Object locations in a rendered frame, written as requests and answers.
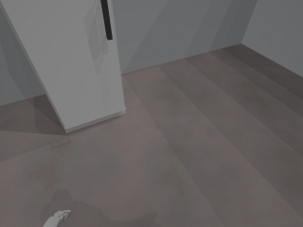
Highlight fridge door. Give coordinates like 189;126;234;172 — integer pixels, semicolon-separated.
0;0;125;129

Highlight handle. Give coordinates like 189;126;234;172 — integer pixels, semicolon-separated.
100;0;113;41

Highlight left robot hand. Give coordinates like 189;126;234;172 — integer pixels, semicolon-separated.
43;210;72;227

